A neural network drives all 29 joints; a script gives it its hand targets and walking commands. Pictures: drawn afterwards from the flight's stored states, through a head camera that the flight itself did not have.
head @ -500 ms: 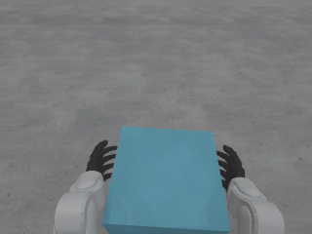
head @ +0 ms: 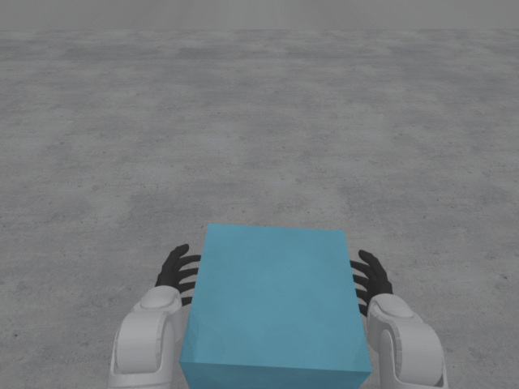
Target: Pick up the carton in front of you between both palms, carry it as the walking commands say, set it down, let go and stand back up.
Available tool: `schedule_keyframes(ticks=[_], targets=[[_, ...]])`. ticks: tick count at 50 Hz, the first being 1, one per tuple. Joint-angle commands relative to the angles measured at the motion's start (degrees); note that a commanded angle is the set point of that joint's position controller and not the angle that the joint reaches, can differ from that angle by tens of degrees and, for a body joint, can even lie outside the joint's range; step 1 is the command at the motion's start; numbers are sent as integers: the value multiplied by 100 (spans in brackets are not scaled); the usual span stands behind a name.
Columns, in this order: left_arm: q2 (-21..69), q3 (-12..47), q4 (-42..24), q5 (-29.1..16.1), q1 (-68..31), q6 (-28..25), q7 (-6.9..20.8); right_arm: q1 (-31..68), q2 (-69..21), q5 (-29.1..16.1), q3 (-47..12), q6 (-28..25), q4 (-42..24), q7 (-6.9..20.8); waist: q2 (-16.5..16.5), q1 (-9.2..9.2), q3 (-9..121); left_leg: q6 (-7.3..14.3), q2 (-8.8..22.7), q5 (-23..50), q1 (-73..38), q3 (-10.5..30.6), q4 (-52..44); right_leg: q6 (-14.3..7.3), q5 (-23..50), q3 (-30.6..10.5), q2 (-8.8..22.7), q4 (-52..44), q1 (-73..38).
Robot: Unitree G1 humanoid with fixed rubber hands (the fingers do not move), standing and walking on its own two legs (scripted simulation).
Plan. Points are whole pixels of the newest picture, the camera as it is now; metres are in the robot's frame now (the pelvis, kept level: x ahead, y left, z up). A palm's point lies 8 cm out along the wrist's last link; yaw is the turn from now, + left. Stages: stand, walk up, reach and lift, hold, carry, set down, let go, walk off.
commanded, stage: carry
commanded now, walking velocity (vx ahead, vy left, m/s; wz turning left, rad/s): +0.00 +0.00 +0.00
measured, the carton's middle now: (270, 326) +0.24 +0.00 -0.02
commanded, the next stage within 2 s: hold in 0.66 s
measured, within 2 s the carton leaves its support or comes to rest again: neither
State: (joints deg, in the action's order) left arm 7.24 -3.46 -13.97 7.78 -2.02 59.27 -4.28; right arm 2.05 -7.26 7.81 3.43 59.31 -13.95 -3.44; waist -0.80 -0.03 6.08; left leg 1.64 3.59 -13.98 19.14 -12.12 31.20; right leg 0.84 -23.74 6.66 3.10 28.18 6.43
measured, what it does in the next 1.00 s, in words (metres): shifts its weight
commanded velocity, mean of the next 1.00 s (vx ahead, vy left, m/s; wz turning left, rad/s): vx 0.00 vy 0.00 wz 0.00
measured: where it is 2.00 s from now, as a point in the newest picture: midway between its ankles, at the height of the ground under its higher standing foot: outside the picture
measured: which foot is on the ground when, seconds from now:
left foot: down 0.00-1.00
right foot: down 0.00-1.00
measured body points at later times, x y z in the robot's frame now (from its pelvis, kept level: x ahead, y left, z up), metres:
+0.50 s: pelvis -0.03 +0.00 +0.00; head -0.04 +0.00 +0.45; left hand +0.27 +0.15 +0.03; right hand +0.27 -0.15 +0.03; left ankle +0.03 +0.10 -0.73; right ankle -0.10 -0.11 -0.73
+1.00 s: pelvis -0.07 -0.01 +0.01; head -0.08 +0.01 +0.46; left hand +0.24 +0.13 +0.03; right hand +0.22 -0.17 +0.03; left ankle +0.02 +0.11 -0.73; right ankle -0.10 -0.11 -0.73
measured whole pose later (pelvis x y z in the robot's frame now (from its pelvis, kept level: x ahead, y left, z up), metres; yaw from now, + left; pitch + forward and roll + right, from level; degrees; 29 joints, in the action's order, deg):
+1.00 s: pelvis -0.07 -0.01 +0.01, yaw -4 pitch -7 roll +0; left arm 8.1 -9.7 9.9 15.1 -12.4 39.7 -1.9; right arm 13.4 -8.3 13.1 11.8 36.5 14.0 0.3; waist -2.5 -0.5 -5.4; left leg 0.0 1.0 -4.7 9.1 -2.2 20.4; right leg -1.0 -16.1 -0.6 -0.8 23.5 0.7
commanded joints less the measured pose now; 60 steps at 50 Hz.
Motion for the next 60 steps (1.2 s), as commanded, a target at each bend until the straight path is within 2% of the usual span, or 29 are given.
schedule_keyframes(ticks=[1,12,17,20,24,28,33,34,35,36,37,38,39,40,43,46,48,50,51,54,55,58,60], targets=[[3859,3012,-180,-1201,-2180,-438,901,2142,-3930,-1142,-2998,-454,-132,805,-17,-8,906,24,631,2064,-1058,660,-252,-95,2357,-348,625,-405,379],[3949,2332,1529,-689,-2854,-1774,1172,2808,-3976,-700,-2311,-1801,1519,1085,56,-8,850,-1,658,1518,-1020,708,-454,-155,1557,-407,570,-529,616],[4452,2441,1926,-715,-3277,-2291,1355,3241,-4458,-730,-2428,-2315,1911,1290,77,-2,1021,2,664,1462,-1077,737,-473,-185,1411,-418,532,-508,603],[4752,2589,1928,-755,-3317,-2324,1439,3277,-4734,-777,-2579,-2353,1893,1380,84,8,1158,9,675,1604,-1113,744,-438,-195,1510,-418,524,-449,568],[5003,2815,1659,-886,-3195,-2104,1470,3164,-4986,-917,-2797,-2143,1655,1413,97,11,1259,25,687,1817,-1129,742,-378,-189,1670,-417,516,-361,553],[4916,2706,1711,-840,-3004,-1904,1473,2983,-4906,-859,-2682,-1948,1695,1411,78,9,1209,35,693,1870,-1061,739,-347,-184,1749,-432,519,-324,601],[4964,2701,1666,-857,-3161,-1896,1495,3127,-4960,-870,-2655,-1940,1680,1430,92,7,1109,22,683,1674,-990,746,-394,-197,1602,-462,521,-376,683],[5072,2692,1457,-861,-2476,-1903,1468,2695,-5109,-869,-2533,-2005,1727,1438,-399,-138,398,24,-850,3059,-2865,1607,-582,-259,3334,-1361,-614,-822,1046],[4818,2667,1253,-828,-2640,-1999,1404,2684,-4940,-760,-2432,-2141,1565,1365,-313,11,800,-15,-665,3699,-3392,1788,-496,-226,3628,-1426,-681,-775,1075],[4734,2751,1200,-784,-2647,-2005,1374,2536,-4829,-701,-2401,-2173,1607,1295,-153,7,867,-51,-647,3315,-3277,1758,-633,-287,2887,-1434,-662,-1036,736],[4712,2622,1263,-760,-2757,-2035,1375,2748,-4721,-650,-2336,-2201,1670,1275,-225,-40,514,-56,-731,3104,-3249,1717,-677,-233,2879,-1404,-649,-1046,926],[4719,2685,1292,-797,-2822,-2042,1369,2662,-4708,-603,-2261,-2230,1781,1265,-80,40,605,-80,-771,3290,-3281,1730,-700,-186,3206,-1401,-712,-999,763],[4774,2793,1200,-827,-2816,-2077,1361,2653,-4760,-629,-2301,-2268,1749,1264,-18,37,749,-99,-784,3402,-3310,1742,-732,-170,3371,-1425,-730,-1016,641],[4669,2786,1275,-798,-2855,-2088,1363,2687,-4754,-611,-2244,-2302,1818,1243,-86,44,801,-121,-782,3070,-3376,1724,-753,-224,2866,-1444,-717,-1154,606],[4774,2770,1364,-755,-2873,-2119,1368,2875,-4759,-656,-2273,-2359,1861,1328,111,-11,729,-131,-863,2715,-3327,1671,-835,-188,2743,-1417,-697,-1145,602],[4721,2523,1584,-588,-2898,-2132,1360,3097,-4773,-635,-2256,-2381,2044,1407,-13,-89,415,-114,-876,2139,-3466,1644,-838,-259,1945,-1419,-627,-1316,1066],[4700,2243,1924,-431,-3379,-2185,1385,3690,-4780,-544,-2040,-2457,2377,1460,-98,-141,33,-110,-874,1377,-3444,1591,-794,-357,1070,-1417,-540,-1419,1584],[4758,1935,2379,-333,-3952,-2281,1452,4284,-4872,-423,-1758,-2597,2903,1516,-229,-158,-171,-95,-891,715,-3366,1521,-656,-454,348,-1387,-463,-1432,1940],[4879,1790,2630,-306,-4254,-2336,1495,4554,-4944,-317,-1618,-2676,3190,1556,-190,-191,-219,-112,-881,513,-3154,1524,-640,-457,204,-1338,-473,-1323,1906],[5132,1335,3535,-136,-5150,-2545,1606,5363,-5045,48,-981,-3013,4154,1633,-249,-111,-163,-188,-884,-161,-3071,1544,-506,-519,-421,-1280,-455,-1128,2191],[5159,1133,3822,-27,-5375,-2624,1620,5608,-4995,199,-708,-3137,4400,1635,-169,-83,-219,-205,-882,-393,-3023,1578,-462,-545,-591,-1280,-475,-1013,2355],[4944,362,4585,393,-5724,-2823,1573,5939,-4594,757,260,-3386,5088,1564,36,35,-270,-237,-827,-913,-2532,1746,-374,-543,-698,-1207,-631,-542,2551],[4661,-191,4918,688,-5668,-2968,1490,5836,-4228,1110,841,-3501,5429,1493,128,86,-330,-242,-821,-963,-2152,1767,-265,-505,-609,-1169,-707,-262,2847]])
